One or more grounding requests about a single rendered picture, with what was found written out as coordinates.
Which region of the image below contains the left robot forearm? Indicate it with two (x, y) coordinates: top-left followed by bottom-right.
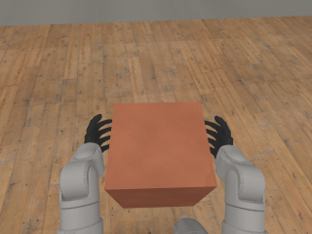
(57, 142), (105, 234)

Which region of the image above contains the robot right hand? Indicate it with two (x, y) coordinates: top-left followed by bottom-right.
(204, 116), (233, 158)

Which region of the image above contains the right robot thigh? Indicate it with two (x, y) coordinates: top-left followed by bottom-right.
(174, 217), (209, 234)

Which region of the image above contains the right robot forearm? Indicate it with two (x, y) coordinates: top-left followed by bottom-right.
(214, 144), (269, 234)

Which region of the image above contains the robot left hand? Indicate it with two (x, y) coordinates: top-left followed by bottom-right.
(84, 114), (112, 153)

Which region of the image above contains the carton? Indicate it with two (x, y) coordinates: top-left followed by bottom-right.
(104, 101), (217, 209)

